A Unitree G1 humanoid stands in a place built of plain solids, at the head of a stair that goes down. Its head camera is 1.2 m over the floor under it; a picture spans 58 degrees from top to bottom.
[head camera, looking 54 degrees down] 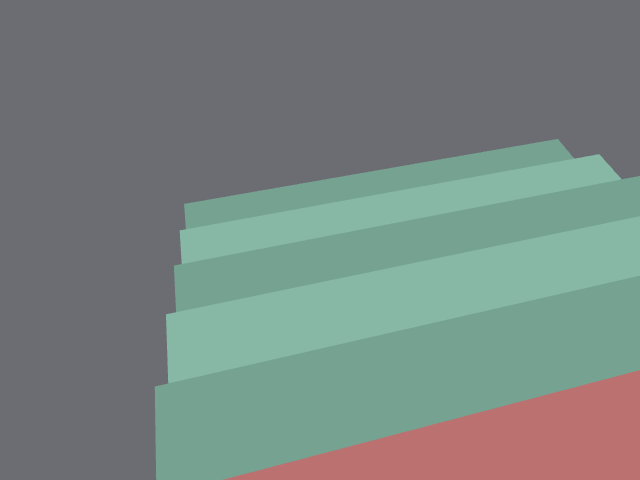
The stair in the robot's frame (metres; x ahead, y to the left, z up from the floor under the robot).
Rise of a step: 0.16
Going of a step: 0.33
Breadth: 2.53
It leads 13 degrees to the left of straight ahead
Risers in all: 6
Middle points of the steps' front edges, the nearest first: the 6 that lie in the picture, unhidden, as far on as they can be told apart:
0.40 -0.79 0.00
0.72 -0.71 -0.16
1.04 -0.64 -0.32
1.37 -0.56 -0.48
1.69 -0.48 -0.64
2.02 -0.40 -0.80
